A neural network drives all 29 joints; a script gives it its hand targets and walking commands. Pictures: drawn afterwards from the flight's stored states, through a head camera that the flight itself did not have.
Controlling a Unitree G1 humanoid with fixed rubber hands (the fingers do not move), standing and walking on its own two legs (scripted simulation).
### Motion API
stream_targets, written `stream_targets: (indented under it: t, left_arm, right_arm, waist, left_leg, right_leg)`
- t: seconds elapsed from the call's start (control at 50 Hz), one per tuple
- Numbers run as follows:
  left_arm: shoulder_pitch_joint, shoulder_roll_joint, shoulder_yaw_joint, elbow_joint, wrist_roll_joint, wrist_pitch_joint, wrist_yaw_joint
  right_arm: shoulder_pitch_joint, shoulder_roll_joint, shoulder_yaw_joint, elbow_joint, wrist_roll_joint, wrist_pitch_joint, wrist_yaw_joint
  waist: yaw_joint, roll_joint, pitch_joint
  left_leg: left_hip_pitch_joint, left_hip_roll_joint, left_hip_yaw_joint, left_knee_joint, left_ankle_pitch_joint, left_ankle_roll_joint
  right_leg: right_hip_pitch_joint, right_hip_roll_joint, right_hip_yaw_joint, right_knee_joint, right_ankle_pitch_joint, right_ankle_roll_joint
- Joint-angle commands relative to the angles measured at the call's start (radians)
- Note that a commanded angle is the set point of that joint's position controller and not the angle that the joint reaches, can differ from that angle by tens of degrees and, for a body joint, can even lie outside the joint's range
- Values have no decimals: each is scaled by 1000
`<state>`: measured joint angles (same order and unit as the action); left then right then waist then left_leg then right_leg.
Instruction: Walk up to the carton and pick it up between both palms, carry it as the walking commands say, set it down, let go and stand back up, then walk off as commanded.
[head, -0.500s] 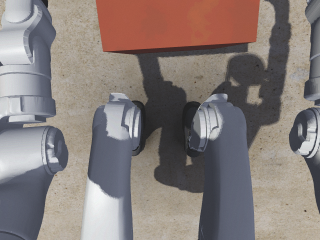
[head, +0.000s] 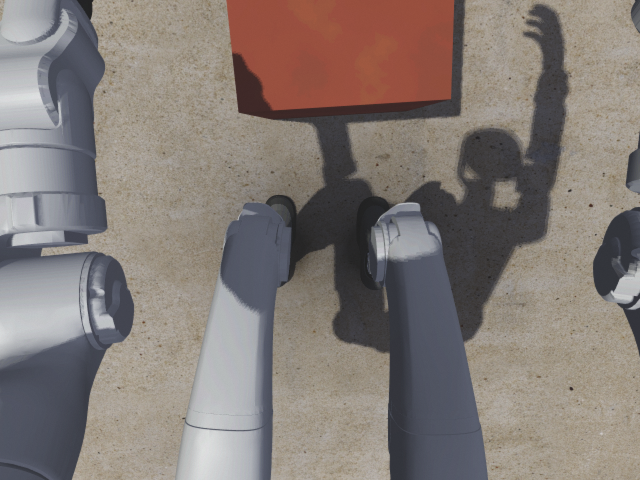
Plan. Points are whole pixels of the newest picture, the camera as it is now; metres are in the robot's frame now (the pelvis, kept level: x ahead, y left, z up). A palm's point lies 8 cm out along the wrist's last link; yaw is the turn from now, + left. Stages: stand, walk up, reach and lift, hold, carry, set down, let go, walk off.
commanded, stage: set down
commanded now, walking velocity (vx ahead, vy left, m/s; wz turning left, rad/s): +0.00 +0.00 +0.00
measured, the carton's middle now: (336, 10) +0.59 +0.00 -0.43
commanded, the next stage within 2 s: let go in 0.32 s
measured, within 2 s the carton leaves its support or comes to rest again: neither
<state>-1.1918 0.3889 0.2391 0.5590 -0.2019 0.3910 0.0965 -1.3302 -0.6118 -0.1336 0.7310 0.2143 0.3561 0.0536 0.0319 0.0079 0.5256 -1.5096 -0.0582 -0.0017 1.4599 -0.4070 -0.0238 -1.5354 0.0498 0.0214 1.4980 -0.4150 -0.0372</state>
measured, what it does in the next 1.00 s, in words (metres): rises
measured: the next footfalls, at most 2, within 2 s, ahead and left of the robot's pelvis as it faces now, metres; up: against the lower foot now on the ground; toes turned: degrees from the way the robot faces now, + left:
none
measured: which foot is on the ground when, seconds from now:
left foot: down 0.00-1.00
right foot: down 0.00-1.00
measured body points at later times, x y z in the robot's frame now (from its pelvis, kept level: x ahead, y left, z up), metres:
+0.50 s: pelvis +0.06 -0.01 +0.09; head +0.35 -0.02 +0.43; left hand +0.53 +0.23 -0.02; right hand +0.56 -0.25 -0.02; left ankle +0.13 +0.12 -0.55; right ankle +0.13 -0.09 -0.55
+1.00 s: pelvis +0.14 +0.01 +0.17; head +0.31 -0.01 +0.58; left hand +0.38 +0.23 +0.07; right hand +0.41 -0.22 +0.06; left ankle +0.13 +0.12 -0.55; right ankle +0.13 -0.09 -0.55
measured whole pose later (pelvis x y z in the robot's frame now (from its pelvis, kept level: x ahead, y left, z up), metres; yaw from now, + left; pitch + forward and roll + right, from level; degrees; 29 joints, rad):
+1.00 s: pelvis +0.14 +0.01 +0.17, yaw -1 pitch +24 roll +1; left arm 0.00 0.17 0.09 0.40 0.01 0.04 -0.06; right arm -0.09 -0.22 -0.12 0.47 -0.01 0.04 0.02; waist 0.05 0.02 -0.05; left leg -0.77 -0.05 -0.05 0.62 -0.28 0.00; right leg -0.79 0.04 0.05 0.65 -0.29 -0.03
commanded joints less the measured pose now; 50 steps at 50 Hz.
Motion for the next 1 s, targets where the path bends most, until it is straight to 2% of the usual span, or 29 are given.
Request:
stream_targets:
  t: [0.0,0.02,0.04,0.08,0.12,0.16,0.18,0.2,0.22,0.28,0.3,0.32,0.36,0.5,0.54,0.56,0.6,0.62,0.64,0.74,0.76,0.78,0.8,0.82,0.86,0.88,0.9,0.92,0.98]
  left_arm:
    - [-224,190,33,-185,20,-45,1]
    - [-280,217,41,-223,-8,-40,-7]
    - [-202,204,70,-82,28,-41,-9]
    - [-194,214,59,-251,19,-47,-8]
    - [-163,231,59,-96,40,-30,-8]
    - [-160,221,64,-193,54,-48,-12]
    - [-143,182,49,-110,16,-44,-22]
    - [-165,173,48,-142,37,-57,-28]
    - [-197,206,65,-201,48,-78,-31]
    - [-59,103,78,27,76,-133,-59]
    - [-107,128,113,-11,108,-169,-74]
    - [-83,107,72,-3,112,-192,-92]
    - [-18,124,102,87,151,-207,-122]
    - [209,128,90,61,203,-249,-166]
    - [389,90,61,-35,217,-263,-172]
    - [328,57,32,75,199,-271,-178]
    - [420,40,38,-118,215,-292,-180]
    - [385,42,40,-36,216,-301,-178]
    - [657,14,58,-103,246,-300,-171]
    - [773,-94,0,-279,220,-321,-151]
    - [907,-108,-39,-318,237,-329,-145]
    - [833,-83,12,-254,229,-328,-152]
    - [892,-98,11,-197,238,-329,-153]
    - [1108,-105,-63,-281,225,-342,-152]
    - [1057,-132,-70,-259,230,-358,-147]
    - [945,-115,-60,-254,206,-360,-147]
    - [1245,-132,-92,-319,222,-369,-148]
    - [1106,-108,-106,-298,206,-381,-153]
    - [1279,-96,-145,-265,203,-387,-167]
  right_arm:
    - [-247,-180,-24,-141,-4,-42,3]
    - [-352,-201,-38,-194,13,-37,-1]
    - [-278,-158,-13,-77,-10,-34,0]
    - [-321,-160,-19,-269,-2,-46,-10]
    - [-266,-185,-45,-71,-15,-36,-15]
    - [-272,-198,-52,-183,-13,-43,-13]
    - [-230,-168,-47,-90,-57,-45,-10]
    - [-268,-185,-55,-116,-50,-62,-5]
    - [-248,-145,-4,-125,-35,-66,-6]
    - [-146,-72,-64,79,-98,-117,17]
    - [-144,-45,-61,65,-121,-148,10]
    - [-123,-28,-70,47,-117,-164,4]
    - [-86,1,-90,104,-161,-177,-11]
    - [153,40,-123,-88,-189,-209,-33]
    - [383,69,-119,-161,-223,-225,-38]
    - [294,124,-112,-106,-217,-230,-30]
    - [399,168,-75,-261,-207,-239,-38]
    - [387,186,-110,-219,-211,-255,-36]
    - [597,160,-62,-298,-213,-271,-38]
    - [775,210,-80,-344,-198,-294,-36]
    - [938,256,-43,-372,-195,-314,-33]
    - [805,198,-64,-365,-225,-306,-34]
    - [872,212,-60,-338,-219,-307,-35]
    - [1124,231,-37,-378,-243,-312,-38]
    - [1048,228,-44,-391,-213,-337,-35]
    - [985,257,-77,-341,-250,-329,-40]
    - [1291,276,-30,-379,-224,-344,-33]
    - [1134,254,-41,-407,-226,-348,-35]
    - [1361,284,-31,-398,-231,-359,-33]
  waist:
    - [38,-58,-2081]
    - [84,-53,-2126]
    - [55,-110,-1987]
    - [76,-135,-2236]
    - [52,-92,-2007]
    - [74,-62,-2053]
    - [22,-133,-1999]
    - [53,-45,-1933]
    - [67,-96,-1935]
    - [17,-67,-1606]
    - [34,-104,-1663]
    - [-11,-57,-1651]
    - [10,-48,-1631]
    - [-18,-50,-1563]
    - [-9,-83,-1664]
    - [-27,-88,-1515]
    - [26,-85,-1674]
    - [-13,-82,-1565]
    - [28,-81,-1702]
    - [41,63,-1540]
    - [19,29,-1481]
    - [36,-54,-1443]
    - [30,-15,-1374]
    - [0,-73,-1453]
    - [6,13,-1325]
    - [1,-44,-1234]
    - [-4,18,-1356]
    - [-8,-48,-1214]
    - [-49,-89,-1097]
  left_leg:
    - [530,-29,65,-173,250,3]
    - [534,-20,50,-192,223,10]
    - [473,-18,46,-219,203,17]
    - [613,-31,52,-253,314,19]
    - [513,-18,44,-294,225,30]
    - [673,-19,33,-335,242,23]
    - [646,-5,16,-363,238,25]
    - [653,-12,25,-376,264,17]
    - [633,-5,39,-369,240,17]
    - [531,2,17,-426,254,16]
    - [516,-4,17,-401,303,10]
    - [521,3,18,-402,361,0]
    - [501,1,22,-418,328,-3]
    - [570,-1,6,-519,318,36]
    - [717,-14,5,-533,476,23]
    - [618,5,-16,-546,456,34]
    - [675,-9,-2,-581,555,37]
    - [637,-3,-3,-599,540,35]
    - [824,-14,-2,-595,659,19]
    - [1198,23,-76,-648,838,13]
    - [1270,26,-81,-640,988,13]
    - [1140,35,-78,-671,823,13]
    - [1071,20,-53,-694,737,6]
    - [1122,18,-52,-741,781,10]
    - [1196,38,-81,-726,865,21]
    - [1153,44,-89,-770,783,16]
    - [1333,28,-74,-772,873,6]
    - [1162,44,-86,-781,789,15]
    - [1166,44,-68,-859,668,31]
  right_leg:
    - [839,5,44,-216,260,21]
    - [870,-2,51,-225,252,16]
    - [854,-7,35,-251,236,20]
    - [1065,10,53,-282,381,26]
    - [978,-7,57,-294,311,18]
    - [1008,-12,61,-361,269,24]
    - [1001,-7,31,-379,279,18]
    - [957,-18,50,-394,288,13]
    - [1031,-14,74,-414,281,14]
    - [842,-21,69,-461,313,12]
    - [866,-26,73,-440,373,23]
    - [830,-32,73,-455,445,24]
    - [849,-38,76,-488,414,27]
    - [925,-45,66,-576,417,41]
    - [1051,-23,67,-599,612,51]
    - [960,-25,61,-589,625,44]
    - [1109,-31,91,-590,797,57]
    - [1014,-40,71,-584,776,63]
    - [1140,-30,69,-611,835,66]
    - [782,-3,19,-748,601,56]
    - [783,5,-3,-765,652,63]
    - [827,-2,20,-782,629,68]
    - [885,-18,2,-765,629,53]
    - [1131,-8,13,-761,766,70]
    - [896,-10,10,-797,658,71]
    - [832,-15,-1,-832,572,71]
    - [1030,-4,5,-842,642,62]
    - [1022,-15,43,-840,671,56]
    - [1135,-16,33,-880,664,76]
